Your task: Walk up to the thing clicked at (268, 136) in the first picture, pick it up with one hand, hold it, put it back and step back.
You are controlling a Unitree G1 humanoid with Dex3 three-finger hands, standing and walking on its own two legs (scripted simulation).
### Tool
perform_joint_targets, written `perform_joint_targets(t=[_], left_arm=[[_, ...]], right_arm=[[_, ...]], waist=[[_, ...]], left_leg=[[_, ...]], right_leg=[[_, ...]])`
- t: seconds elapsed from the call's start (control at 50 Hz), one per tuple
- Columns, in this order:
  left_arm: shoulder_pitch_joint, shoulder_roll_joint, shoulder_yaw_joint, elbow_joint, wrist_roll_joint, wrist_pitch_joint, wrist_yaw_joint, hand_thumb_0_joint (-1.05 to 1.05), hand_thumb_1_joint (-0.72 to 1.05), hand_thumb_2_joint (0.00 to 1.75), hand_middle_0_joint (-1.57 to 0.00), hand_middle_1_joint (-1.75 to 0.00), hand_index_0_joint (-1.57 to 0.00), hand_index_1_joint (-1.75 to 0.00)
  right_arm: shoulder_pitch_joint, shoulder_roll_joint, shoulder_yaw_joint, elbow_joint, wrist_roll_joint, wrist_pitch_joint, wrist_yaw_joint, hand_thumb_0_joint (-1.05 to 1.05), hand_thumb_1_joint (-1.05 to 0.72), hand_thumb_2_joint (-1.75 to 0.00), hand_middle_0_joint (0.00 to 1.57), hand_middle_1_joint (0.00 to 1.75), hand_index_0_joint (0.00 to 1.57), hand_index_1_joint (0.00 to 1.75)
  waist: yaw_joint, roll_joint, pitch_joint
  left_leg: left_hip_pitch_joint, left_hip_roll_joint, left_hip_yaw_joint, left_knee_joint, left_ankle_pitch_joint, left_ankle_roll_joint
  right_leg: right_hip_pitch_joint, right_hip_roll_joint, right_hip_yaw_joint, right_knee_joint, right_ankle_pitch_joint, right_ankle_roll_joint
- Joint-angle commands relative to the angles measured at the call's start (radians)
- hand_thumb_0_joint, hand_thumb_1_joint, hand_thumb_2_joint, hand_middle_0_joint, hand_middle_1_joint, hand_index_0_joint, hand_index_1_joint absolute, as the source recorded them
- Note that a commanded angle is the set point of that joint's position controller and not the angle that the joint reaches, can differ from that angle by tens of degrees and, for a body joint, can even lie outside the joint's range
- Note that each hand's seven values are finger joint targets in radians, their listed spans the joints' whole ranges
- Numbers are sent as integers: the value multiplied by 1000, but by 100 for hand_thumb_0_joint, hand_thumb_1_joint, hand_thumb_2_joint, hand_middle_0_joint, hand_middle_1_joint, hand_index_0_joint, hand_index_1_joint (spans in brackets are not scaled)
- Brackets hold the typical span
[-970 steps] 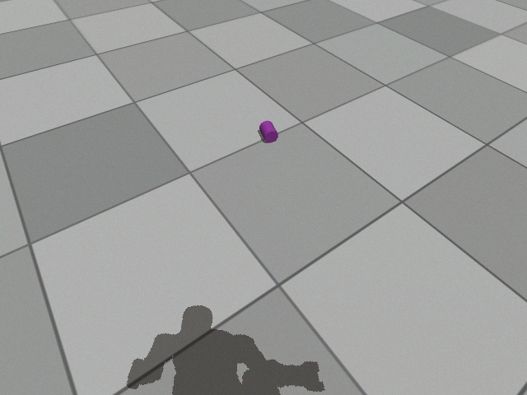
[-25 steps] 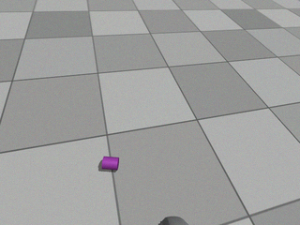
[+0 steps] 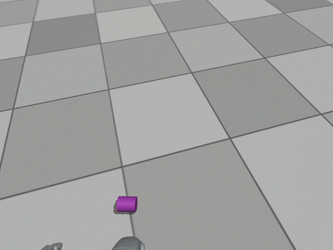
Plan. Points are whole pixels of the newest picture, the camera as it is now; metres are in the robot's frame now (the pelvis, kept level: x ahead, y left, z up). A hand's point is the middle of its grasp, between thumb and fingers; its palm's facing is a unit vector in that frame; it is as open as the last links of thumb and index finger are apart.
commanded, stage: walk up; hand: left
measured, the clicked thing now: (127, 204) +0.44 +0.24 -0.73
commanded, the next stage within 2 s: none
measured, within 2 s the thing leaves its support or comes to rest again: neither
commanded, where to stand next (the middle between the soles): +0.05 +0.00 m, yaw +2 degrees
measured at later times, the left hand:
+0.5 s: hand out of the picture +0.07 +0.26 -0.17, palm faces -0.02 -0.92 -0.39, open 7.4 cm
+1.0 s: hand out of the picture +0.09 +0.26 -0.15, palm faces -0.01 -0.94 -0.33, open 7.4 cm
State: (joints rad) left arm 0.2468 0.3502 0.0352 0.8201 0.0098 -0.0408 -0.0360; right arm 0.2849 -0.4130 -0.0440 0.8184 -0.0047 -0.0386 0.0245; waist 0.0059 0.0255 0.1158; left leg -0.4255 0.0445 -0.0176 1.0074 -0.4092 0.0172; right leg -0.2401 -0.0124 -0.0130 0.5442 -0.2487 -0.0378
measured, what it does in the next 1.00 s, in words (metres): steps on the spot: left foot, then right foot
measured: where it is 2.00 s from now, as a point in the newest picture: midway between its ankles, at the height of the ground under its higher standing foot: outside the picture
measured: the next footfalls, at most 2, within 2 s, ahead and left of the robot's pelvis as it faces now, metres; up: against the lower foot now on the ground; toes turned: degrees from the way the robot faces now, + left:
left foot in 0.12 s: +0.08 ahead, +0.14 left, +0.00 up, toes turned +0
right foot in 0.44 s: +0.02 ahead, -0.14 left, +0.00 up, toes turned +0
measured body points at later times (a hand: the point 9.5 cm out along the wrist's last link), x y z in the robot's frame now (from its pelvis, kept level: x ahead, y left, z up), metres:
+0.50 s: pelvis +0.01 -0.01 -0.02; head +0.05 -0.01 +0.43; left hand +0.07 +0.31 -0.14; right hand +0.14 -0.32 -0.13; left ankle +0.09 +0.13 -0.73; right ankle -0.02 -0.14 -0.74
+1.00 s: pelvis -0.01 +0.01 +0.00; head -0.01 +0.02 +0.45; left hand +0.09 +0.31 -0.12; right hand +0.06 -0.30 -0.12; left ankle +0.04 +0.14 -0.74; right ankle -0.02 -0.14 -0.74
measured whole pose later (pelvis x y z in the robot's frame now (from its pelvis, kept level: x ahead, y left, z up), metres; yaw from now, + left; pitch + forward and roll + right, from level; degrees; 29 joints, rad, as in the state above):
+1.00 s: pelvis -0.01 +0.01 +0.00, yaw +1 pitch -3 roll -1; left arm 0.10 0.37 0.02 1.06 0.01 -0.01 -0.02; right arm 0.13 -0.35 0.00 1.09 -0.02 0.00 0.03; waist -0.02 -0.01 0.05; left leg -0.25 0.02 -0.04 0.47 -0.17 -0.02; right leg -0.13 -0.04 0.00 0.45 -0.27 0.02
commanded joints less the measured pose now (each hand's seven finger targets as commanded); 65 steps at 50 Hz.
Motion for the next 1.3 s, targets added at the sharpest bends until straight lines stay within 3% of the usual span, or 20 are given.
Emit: perform_joint_targets(t=[0.0,0.06,0.1,0.12,0.14,0.16,0.24,0.34,0.4,0.42,0.44,0.46,0.48,0.54,0.6,0.64,0.76,0.92,1.04,1.28], left_arm=[[-3,250,64,-66,8,-13,38,0,90,90,-20,-30,-20,-30],[-40,264,60,-76,-10,15,39,0,90,90,-20,-30,-20,-30],[-72,233,45,-83,-23,38,41,0,90,90,-20,-30,-20,-30],[-44,200,39,-88,-33,45,41,0,90,90,-20,-30,-20,-30],[-3,200,40,-65,-41,63,49,0,90,90,-20,-30,-20,-30],[25,235,50,-35,-37,77,60,0,90,90,-20,-30,-20,-30],[17,241,61,15,-27,76,47,0,90,90,-20,-30,-20,-30],[6,217,53,46,-20,52,45,0,90,90,-20,-30,-20,-30],[88,208,54,112,-6,26,56,0,90,90,-20,-30,-20,-30],[48,248,59,103,10,13,63,0,90,90,-20,-30,-20,-30],[-1,304,68,83,20,1,64,0,90,90,-20,-30,-20,-30],[-84,382,74,62,17,3,62,0,90,90,-20,-30,-20,-30],[-142,386,72,49,16,2,59,0,90,90,-20,-30,-20,-30],[-155,276,46,70,7,-7,59,0,90,90,-20,-30,-20,-30],[-119,273,44,71,-3,-7,56,0,90,90,-20,-30,-20,-30],[-69,244,40,85,-13,-1,55,0,90,90,-20,-30,-20,-30],[-178,264,31,119,-2,4,49,0,90,90,-20,-30,-20,-30],[-171,231,25,194,-2,11,34,0,90,90,-20,-30,-20,-30],[-180,224,24,222,-2,1,34,0,90,90,-20,-30,-20,-30],[-200,226,21,251,-3,1,41,0,90,90,-20,-30,-20,-30]], right_arm=[[66,-126,-45,-9,5,-19,-29,0,-90,-90,20,30,20,30],[73,-123,-49,8,1,-21,-44,0,-90,-90,20,30,20,30],[91,-179,-69,21,-14,-23,-53,0,-90,-90,20,30,20,30],[69,-262,-85,2,-22,-24,-56,0,-90,-90,20,30,20,30],[20,-283,-81,-21,-15,-24,-56,0,-90,-90,20,30,20,30],[-29,-314,-83,-26,-7,-21,-57,0,-90,-90,20,30,20,30],[-104,-242,-61,-32,-8,-14,-66,0,-90,-90,20,30,20,30],[-107,-223,-54,-24,-20,7,-53,0,-90,-90,20,30,20,30],[-169,-211,-43,-24,-7,32,-41,0,-90,-90,20,30,20,30],[-177,-155,-27,-26,9,37,-35,0,-90,-90,20,30,20,30],[-159,-106,-13,-32,17,39,-32,0,-90,-90,20,30,20,30],[-193,-150,-31,-25,15,45,-43,0,-90,-90,20,30,20,30],[-183,-179,-44,3,6,44,-45,0,-90,-90,20,30,20,30],[-186,-142,-30,50,19,29,-26,0,-90,-90,20,30,20,30],[-157,-159,-30,80,8,14,-27,0,-90,-90,20,30,20,30],[-174,-191,-34,94,5,2,-28,0,-90,-90,20,30,20,30],[-220,-169,-14,149,2,21,-15,0,-90,-90,20,30,20,30],[-246,-169,-4,203,-9,11,-8,0,-90,-90,20,30,20,30],[-232,-157,-2,224,-4,2,-12,0,-90,-90,20,30,20,30],[-223,-151,-2,249,3,11,-21,0,-90,-90,20,30,20,30]], waist=[[13,-187,-89],[-16,-155,-147],[-48,-63,-137],[-33,109,-162],[-9,139,-166],[-8,184,-167],[16,159,-155],[-6,179,-216],[48,136,-217],[34,31,-181],[4,-135,-136],[2,-182,-98],[-15,-193,-64],[-39,-178,-50],[-15,-165,-152],[14,-101,-230],[-12,-35,-104],[9,36,-47],[2,35,-145],[-15,-22,-161]], left_leg=[[91,7,47,-240,89,-39],[204,-42,87,-386,273,-16],[291,-3,6,-489,456,15],[303,191,-231,-554,602,78],[225,327,-418,-632,589,187],[166,396,-502,-647,502,284],[166,225,-208,-556,560,196],[266,196,-158,-488,511,187],[167,156,-105,-352,480,135],[77,109,-78,-278,420,75],[-41,17,-24,-228,207,15],[22,-24,-49,-180,-118,5],[108,3,-62,-141,-120,-1],[119,-16,-11,-329,92,10],[282,14,-23,-456,473,29],[340,83,-119,-435,568,77],[248,22,-84,-546,190,14],[99,68,-185,-738,-51,11],[202,66,-149,-698,179,4],[272,56,-109,-644,413,5]], right_leg=[[-27,-189,74,-71,657,-203],[-33,-183,79,72,566,-155],[-161,-136,93,157,256,-89],[-214,-25,36,289,43,-24],[-179,61,54,418,-325,2],[-128,23,112,528,-396,4],[-164,28,129,557,-325,-2],[-105,7,17,255,-288,34],[83,15,-5,-110,-29,24],[94,-65,154,-146,18,0],[72,-231,405,-190,88,-58],[-96,-351,468,-195,143,-180],[-188,-354,452,-162,178,-206],[-55,-173,156,-65,368,-72],[-10,-129,113,30,428,-24],[-5,-80,77,41,264,4],[-51,-127,140,-167,-122,-22],[75,-66,76,-202,-145,-6],[132,-86,73,-236,-5,5],[138,-110,48,-258,120,18]])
